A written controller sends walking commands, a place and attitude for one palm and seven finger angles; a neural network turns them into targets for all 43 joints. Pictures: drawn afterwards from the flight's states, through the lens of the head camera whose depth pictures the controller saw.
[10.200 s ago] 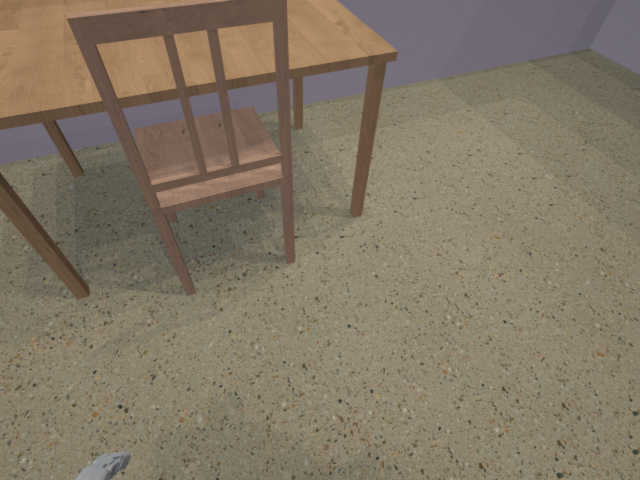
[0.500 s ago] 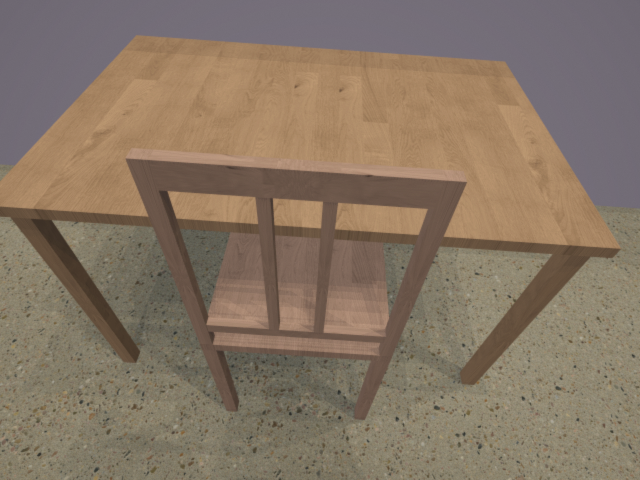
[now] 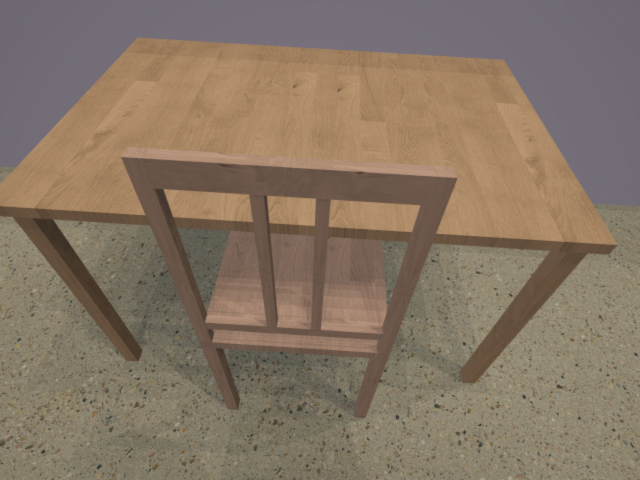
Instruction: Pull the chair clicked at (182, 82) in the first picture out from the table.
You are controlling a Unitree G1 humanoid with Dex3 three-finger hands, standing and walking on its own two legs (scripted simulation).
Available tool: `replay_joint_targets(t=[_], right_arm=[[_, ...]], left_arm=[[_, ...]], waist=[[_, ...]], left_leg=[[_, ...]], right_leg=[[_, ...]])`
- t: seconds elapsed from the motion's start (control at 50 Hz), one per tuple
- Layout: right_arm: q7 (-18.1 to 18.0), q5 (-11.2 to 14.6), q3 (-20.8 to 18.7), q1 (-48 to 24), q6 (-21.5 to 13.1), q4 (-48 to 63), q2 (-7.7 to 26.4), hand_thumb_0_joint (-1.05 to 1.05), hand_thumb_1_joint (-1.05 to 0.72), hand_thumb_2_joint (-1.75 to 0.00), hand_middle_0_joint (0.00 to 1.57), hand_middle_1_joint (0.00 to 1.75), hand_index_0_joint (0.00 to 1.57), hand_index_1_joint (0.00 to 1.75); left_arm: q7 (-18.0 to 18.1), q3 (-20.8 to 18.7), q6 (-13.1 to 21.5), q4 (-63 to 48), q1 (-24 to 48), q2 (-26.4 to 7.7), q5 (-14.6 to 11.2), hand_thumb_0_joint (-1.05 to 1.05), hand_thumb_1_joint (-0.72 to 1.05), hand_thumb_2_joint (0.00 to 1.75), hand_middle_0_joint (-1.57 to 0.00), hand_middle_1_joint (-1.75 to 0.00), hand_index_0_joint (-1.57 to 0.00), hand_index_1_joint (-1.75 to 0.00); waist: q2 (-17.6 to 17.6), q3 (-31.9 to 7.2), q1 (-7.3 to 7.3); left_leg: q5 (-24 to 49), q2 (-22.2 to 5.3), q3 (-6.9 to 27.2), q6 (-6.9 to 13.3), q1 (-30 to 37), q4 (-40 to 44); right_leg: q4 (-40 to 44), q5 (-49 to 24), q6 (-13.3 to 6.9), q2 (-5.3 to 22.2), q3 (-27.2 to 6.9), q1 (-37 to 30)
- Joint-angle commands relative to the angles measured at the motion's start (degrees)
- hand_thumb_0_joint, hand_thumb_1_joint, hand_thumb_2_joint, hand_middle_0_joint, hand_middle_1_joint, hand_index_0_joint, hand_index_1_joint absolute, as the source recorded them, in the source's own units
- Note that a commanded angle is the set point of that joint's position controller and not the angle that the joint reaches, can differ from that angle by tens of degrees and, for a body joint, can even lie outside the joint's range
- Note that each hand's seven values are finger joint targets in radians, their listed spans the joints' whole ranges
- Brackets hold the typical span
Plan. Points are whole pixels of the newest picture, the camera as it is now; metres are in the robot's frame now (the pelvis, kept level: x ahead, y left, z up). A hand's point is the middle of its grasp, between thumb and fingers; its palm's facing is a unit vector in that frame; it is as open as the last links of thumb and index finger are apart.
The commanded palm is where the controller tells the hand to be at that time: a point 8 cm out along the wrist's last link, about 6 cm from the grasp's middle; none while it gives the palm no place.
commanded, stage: look again from close up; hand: left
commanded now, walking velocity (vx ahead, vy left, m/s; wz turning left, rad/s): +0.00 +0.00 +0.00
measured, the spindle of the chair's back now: (266, 269) +0.45 +0.13 -0.06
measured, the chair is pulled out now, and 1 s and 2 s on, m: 0.00 0.00 0.00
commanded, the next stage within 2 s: none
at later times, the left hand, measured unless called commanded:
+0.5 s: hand out of the picture -0.03 +0.14 -0.18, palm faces +0.05 -0.99 -0.16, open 7.4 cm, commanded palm none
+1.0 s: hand out of the picture -0.03 +0.12 -0.18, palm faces +0.07 -0.98 -0.17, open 7.4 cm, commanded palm none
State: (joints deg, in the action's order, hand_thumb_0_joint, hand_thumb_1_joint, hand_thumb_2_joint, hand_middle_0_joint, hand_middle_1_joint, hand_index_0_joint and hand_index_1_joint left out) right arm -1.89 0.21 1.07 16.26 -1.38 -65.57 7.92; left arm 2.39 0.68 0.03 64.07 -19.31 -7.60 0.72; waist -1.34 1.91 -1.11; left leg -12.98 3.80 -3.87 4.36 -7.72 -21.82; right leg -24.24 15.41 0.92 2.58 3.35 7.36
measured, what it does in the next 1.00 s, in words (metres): stands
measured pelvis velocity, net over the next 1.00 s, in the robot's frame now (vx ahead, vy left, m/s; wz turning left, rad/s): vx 0.01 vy -0.03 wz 0.01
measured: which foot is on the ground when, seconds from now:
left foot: down 0.00-1.00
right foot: down 0.00-1.00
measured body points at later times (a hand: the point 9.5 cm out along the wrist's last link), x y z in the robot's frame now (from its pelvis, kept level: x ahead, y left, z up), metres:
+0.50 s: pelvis +0.00 -0.02 +0.00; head +0.01 -0.01 +0.45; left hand -0.03 +0.19 -0.16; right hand +0.00 -0.23 -0.16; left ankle -0.01 +0.07 -0.74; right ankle -0.03 -0.13 -0.74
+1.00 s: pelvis +0.01 -0.03 +0.00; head +0.01 -0.03 +0.45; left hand -0.03 +0.17 -0.16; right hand +0.00 -0.25 -0.16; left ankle -0.01 +0.07 -0.74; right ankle -0.03 -0.13 -0.74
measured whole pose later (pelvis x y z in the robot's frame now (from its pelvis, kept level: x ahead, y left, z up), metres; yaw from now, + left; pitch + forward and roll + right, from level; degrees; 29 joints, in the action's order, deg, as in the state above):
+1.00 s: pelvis +0.01 -0.03 +0.00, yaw +1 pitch -1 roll +1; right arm -2.3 0.2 1.3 16.7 -1.2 -66.1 7.3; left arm 2.4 0.6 0.8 64.0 -19.8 -7.0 0.4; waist -0.9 1.7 -1.1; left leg -13.8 1.4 -2.4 1.5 -7.9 -22.9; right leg -24.4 16.4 -1.9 0.2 4.8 6.9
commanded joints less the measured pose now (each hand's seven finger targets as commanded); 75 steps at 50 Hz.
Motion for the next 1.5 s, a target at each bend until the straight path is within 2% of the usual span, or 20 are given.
replay_joint_targets(t=[0.0, 0.14, 0.18, 0.24, 0.28, 0.44, 0.52, 0.6, 0.66, 0.76, 0.78, 0.86, 0.9, 1.02, 1.08, 1.16, 1.3, 1.38, 1.44, 1.48], right_arm=[[-0.2, -0.1, -1.1, 3.2, -0.7, 1.6, 5.5, 0.0, -0.9, -0.9, 0.2, 0.3, 0.2, 0.3], [-0.3, -0.1, -1.0, 3.7, -0.8, 1.5, 5.0, 0.0, -0.9, -0.9, 0.2, 0.3, 0.2, 0.3], [-0.3, -0.1, -1.0, 3.5, -0.7, 1.3, 4.7, 0.0, -0.9, -0.9, 0.2, 0.3, 0.2, 0.3], [-0.4, -0.1, -1.0, 3.8, -0.8, 1.2, 4.7, 0.0, -0.9, -0.9, 0.2, 0.3, 0.2, 0.3], [-0.4, 0.0, -0.9, 3.6, -0.7, 1.2, 4.5, 0.0, -0.9, -0.9, 0.2, 0.3, 0.2, 0.3], [-0.4, -0.1, -0.9, 3.8, -0.7, 1.2, 4.4, 0.0, -0.9, -0.9, 0.2, 0.3, 0.2, 0.3], [-0.4, -0.1, -0.9, 3.8, -0.5, 1.1, 4.2, 0.0, -0.9, -0.9, 0.2, 0.3, 0.2, 0.3], [-0.5, -0.1, -0.8, 3.8, -0.7, 1.2, 4.3, 0.0, -0.9, -0.9, 0.2, 0.3, 0.2, 0.3], [-0.6, -0.1, -0.8, 4.2, -0.8, 1.0, 4.2, 0.0, -0.9, -0.9, 0.2, 0.3, 0.2, 0.3], [-0.6, -0.1, -0.8, 4.2, -0.7, 1.0, 4.1, 0.0, -0.9, -0.9, 0.2, 0.3, 0.2, 0.3], [-0.6, -0.1, -0.7, 3.9, -0.6, 0.9, 3.9, 0.0, -0.9, -0.9, 0.2, 0.3, 0.2, 0.3], [-0.6, -0.2, -0.7, 4.4, -0.6, 0.9, 4.0, 0.0, -0.9, -0.9, 0.2, 0.3, 0.2, 0.3], [-0.6, -0.1, -0.7, 3.8, -0.5, 0.9, 4.0, 0.0, -0.9, -0.9, 0.2, 0.3, 0.2, 0.3], [-0.6, -0.2, -0.7, 4.1, -0.5, 0.9, 3.9, 0.0, -0.9, -0.9, 0.2, 0.3, 0.2, 0.3], [-0.6, -0.1, -0.6, 4.0, -0.5, 0.8, 3.7, 0.0, -0.9, -0.9, 0.2, 0.3, 0.2, 0.3], [-0.7, -0.2, -0.6, 4.5, -0.6, 0.8, 3.8, 0.0, -0.9, -0.9, 0.2, 0.3, 0.2, 0.3], [-0.7, -0.1, -0.5, 4.2, -0.4, 0.7, 3.6, 0.0, -0.9, -0.9, 0.2, 0.3, 0.2, 0.3], [-0.7, -0.1, -0.6, 4.5, -0.3, 0.8, 3.4, 0.0, -0.9, -0.9, 0.2, 0.3, 0.2, 0.3], [-0.7, -0.2, -0.6, 4.8, -0.5, 0.7, 3.4, 0.0, -0.9, -0.9, 0.2, 0.3, 0.2, 0.3], [-0.7, -0.1, -0.5, 4.5, -0.3, 0.7, 3.1, 0.0, -0.9, -0.9, 0.2, 0.3, 0.2, 0.3]], left_arm=[[0.1, -0.8, 0.7, -0.8, -5.0, -4.6, 0.1, 0.0, 0.9, 0.9, -0.2, -0.3, -0.2, -0.3], [0.2, -0.9, 0.9, -0.6, -5.2, -4.3, 0.0, 0.0, 0.9, 0.9, -0.2, -0.3, -0.2, -0.3], [0.2, -0.9, 0.9, -0.7, -5.1, -4.4, 0.0, 0.0, 0.9, 0.9, -0.2, -0.3, -0.2, -0.3], [0.3, -0.9, 1.0, -0.7, -5.5, -4.3, -0.1, 0.0, 0.9, 0.9, -0.2, -0.3, -0.2, -0.3], [0.2, -0.9, 0.9, -0.8, -5.1, -4.3, -0.1, 0.0, 0.9, 0.9, -0.2, -0.3, -0.2, -0.3], [0.2, -0.8, 1.1, -0.8, -5.4, -4.2, -0.1, 0.0, 0.9, 0.9, -0.2, -0.3, -0.2, -0.3], [0.2, -0.8, 1.0, -0.8, -5.2, -4.2, -0.1, 0.0, 0.9, 0.9, -0.2, -0.3, -0.2, -0.3], [0.2, -0.9, 1.1, -0.8, -5.4, -4.2, -0.1, 0.0, 0.9, 0.9, -0.2, -0.3, -0.2, -0.3], [0.2, -1.0, 1.2, -0.8, -5.4, -4.1, -0.1, 0.0, 0.9, 0.9, -0.2, -0.3, -0.2, -0.3], [0.2, -0.9, 1.3, -0.7, -5.8, -4.0, -0.2, 0.0, 0.9, 0.9, -0.2, -0.3, -0.2, -0.3], [0.2, -0.9, 1.2, -0.7, -5.5, -4.2, -0.2, 0.0, 0.9, 0.9, -0.2, -0.3, -0.2, -0.3], [0.2, -0.9, 1.4, -0.7, -5.9, -4.2, -0.2, 0.0, 0.9, 0.9, -0.2, -0.3, -0.2, -0.3], [0.2, -0.9, 1.3, -0.7, -5.8, -4.2, -0.2, 0.0, 0.9, 0.9, -0.2, -0.3, -0.2, -0.3], [0.2, -1.0, 1.4, -0.6, -6.0, -4.3, -0.3, 0.0, 0.9, 0.9, -0.2, -0.3, -0.2, -0.3], [0.1, -0.9, 1.4, -0.6, -6.2, -4.4, -0.3, 0.0, 0.9, 0.9, -0.2, -0.3, -0.2, -0.3], [0.2, -1.0, 1.5, -0.5, -6.4, -4.1, -0.3, 0.0, 0.9, 0.9, -0.2, -0.3, -0.2, -0.3], [0.2, -1.0, 1.4, -0.4, -6.4, -4.2, -0.3, 0.0, 0.9, 0.9, -0.2, -0.3, -0.2, -0.3], [0.1, -1.0, 1.5, -0.4, -6.6, -4.3, -0.3, 0.0, 0.9, 0.9, -0.2, -0.3, -0.2, -0.3], [0.2, -1.1, 1.6, -0.4, -6.8, -4.3, -0.3, 0.0, 0.9, 0.9, -0.2, -0.3, -0.2, -0.3], [0.1, -1.0, 1.5, -0.4, -6.7, -4.3, -0.3, 0.0, 0.9, 0.9, -0.2, -0.3, -0.2, -0.3]], waist=[[1.6, 3.2, 0.27], [0.4, 2.2, 0.41], [0.8, 3.1, 0.14], [0.5, 1.7, 0.27], [0.8, 3.5, 0.18], [0.9, 2.4, 0.27], [1.1, 3.8, 0.27], [2.0, 2.5, 0.21], [0.8, 1.7, 0.31], [0.5, 2.3, 0.27], [0.5, 3.9, 0.12], [0.6, 2.0, 0.28], [0.6, 3.4, 0.2], [1.4, 3.0, 0.33], [0.3, 3.4, 0.08], [0.8, 1.8, 0.25], [1.1, 4.4, 0.1], [0.1, 4.0, 0.04], [1.2, 2.3, 0.15], [0.3, 3.7, -0.04]], left_leg=[[7.3, -9.0, 8.9, -1.1, -1.1, 5.0], [9.5, -8.9, 8.4, -1.1, -0.6, 3.8], [9.7, -8.8, 8.2, -1.0, -1.4, 3.7], [10.4, -8.8, 8.2, -1.2, -0.6, 3.1], [9.5, -8.7, 8.2, -1.2, -1.9, 3.4], [9.3, -8.7, 8.1, -1.3, -0.9, 3.0], [8.5, -8.5, 8.1, -1.4, -1.9, 3.1], [10.5, -8.6, 8.0, -1.4, -1.0, 2.7], [11.9, -8.9, 8.0, -1.4, -0.3, 2.4], [10.9, -8.7, 7.8, -1.5, -0.5, 2.4], [9.8, -8.7, 7.6, -1.4, -1.6, 2.7], [11.0, -8.6, 7.5, -1.6, -0.7, 2.0], [9.6, -8.5, 7.3, -1.7, -1.6, 2.1], [9.4, -8.5, 7.4, -1.8, -1.3, 2.2], [9.6, -8.6, 7.2, -1.7, -1.5, 2.2], [11.0, -8.7, 7.2, -1.8, -0.7, 1.8], [8.5, -8.3, 7.1, -2.0, -2.4, 1.9], [8.2, -8.2, 7.1, -1.9, -2.4, 1.9], [9.8, -8.2, 7.2, -2.0, -1.8, 1.3], [8.5, -8.2, 7.1, -1.9, -2.5, 1.6]], right_leg=[[3.7, -6.5, -2.5, 4.0, -4.0, 3.8], [3.7, -8.1, -2.7, 4.1, -4.5, 3.4], [4.0, -8.2, -2.7, 4.0, -4.2, 3.2], [3.7, -8.9, -2.8, 4.3, -4.4, 2.9], [4.1, -8.2, -2.9, 4.0, -4.4, 3.2], [4.1, -8.2, -3.1, 4.2, -4.6, 3.3], [4.3, -7.5, -3.2, 4.0, -4.7, 3.8], [4.0, -9.3, -3.2, 4.1, -4.7, 3.1], [3.7, -10.3, -3.2, 4.1, -4.4, 2.6], [4.2, -10.3, -3.3, 4.2, -4.7, 2.8], [4.7, -9.6, -3.3, 4.1, -4.6, 3.1], [4.3, -11.2, -3.4, 4.3, -4.7, 2.2], [4.8, -10.2, -3.4, 4.4, -4.8, 2.8], [4.9, -10.0, -3.6, 4.3, -5.1, 2.7], [5.2, -10.6, -3.6, 4.2, -4.7, 2.5], [4.6, -12.3, -3.7, 4.4, -4.7, 1.8], [5.6, -9.6, -3.7, 4.4, -4.8, 2.8], [5.9, -9.0, -3.7, 4.3, -4.8, 2.5], [5.3, -11.3, -3.9, 4.6, -4.7, 1.4], [5.8, -10.0, -3.7, 4.4, -4.5, 2.0]])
